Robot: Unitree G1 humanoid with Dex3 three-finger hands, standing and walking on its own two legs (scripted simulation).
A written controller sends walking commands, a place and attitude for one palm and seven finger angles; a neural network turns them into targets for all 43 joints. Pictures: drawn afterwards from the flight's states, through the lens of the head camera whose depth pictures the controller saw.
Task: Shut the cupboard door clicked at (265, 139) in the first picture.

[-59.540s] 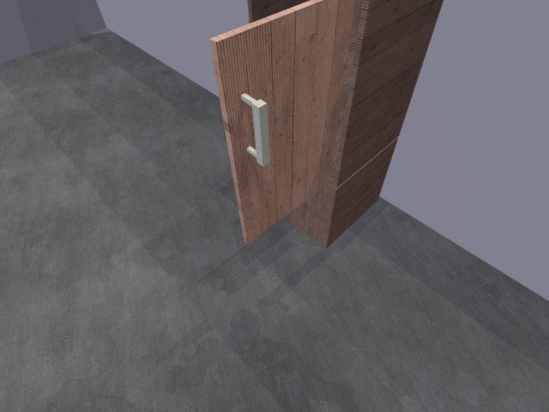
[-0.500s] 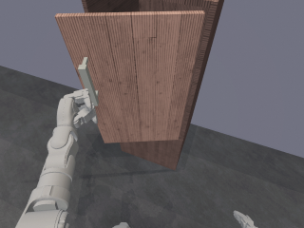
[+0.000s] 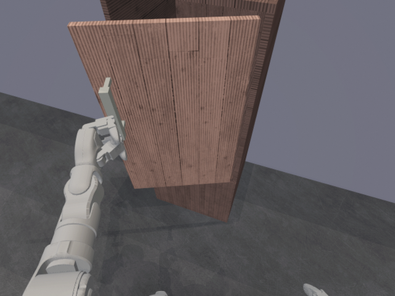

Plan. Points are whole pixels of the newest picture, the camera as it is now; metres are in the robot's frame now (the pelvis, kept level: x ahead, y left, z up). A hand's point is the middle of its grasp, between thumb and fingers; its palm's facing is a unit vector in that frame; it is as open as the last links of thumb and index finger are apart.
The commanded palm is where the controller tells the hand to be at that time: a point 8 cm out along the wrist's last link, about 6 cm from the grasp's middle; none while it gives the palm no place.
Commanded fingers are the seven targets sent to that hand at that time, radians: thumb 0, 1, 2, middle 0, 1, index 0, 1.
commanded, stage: push the door shut along its arc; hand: left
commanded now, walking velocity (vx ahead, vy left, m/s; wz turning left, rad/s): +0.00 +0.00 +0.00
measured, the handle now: (114, 110) +0.50 +0.21 +0.10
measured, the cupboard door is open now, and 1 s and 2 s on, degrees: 25 11 0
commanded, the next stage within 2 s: pull the fist back off the door in 1.90 s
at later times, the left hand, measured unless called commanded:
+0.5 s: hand (127, 122) +0.46 +0.17 +0.11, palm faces -0.01 -1.00 -0.01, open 3.1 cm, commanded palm +0.44 +0.21 +0.10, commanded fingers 0.00 0.90 0.90 -1.30 -1.50 -1.30 -1.50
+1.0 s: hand (135, 108) +0.51 +0.16 +0.10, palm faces -0.14 -0.99 +0.00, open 3.1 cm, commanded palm +0.51 +0.19 +0.10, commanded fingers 0.00 0.90 0.90 -1.30 -1.50 -1.30 -1.50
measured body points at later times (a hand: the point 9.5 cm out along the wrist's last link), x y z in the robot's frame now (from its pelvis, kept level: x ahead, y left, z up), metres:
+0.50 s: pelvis -0.01 +0.00 -0.01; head +0.05 +0.00 +0.43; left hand +0.45 +0.22 +0.11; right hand +0.04 -0.27 -0.13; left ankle +0.05 +0.13 -0.70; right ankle -0.02 -0.12 -0.70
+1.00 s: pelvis -0.01 +0.01 -0.03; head +0.09 +0.02 +0.41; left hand +0.51 +0.21 +0.11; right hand -0.01 -0.26 -0.14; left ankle +0.05 +0.13 -0.70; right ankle -0.02 -0.12 -0.70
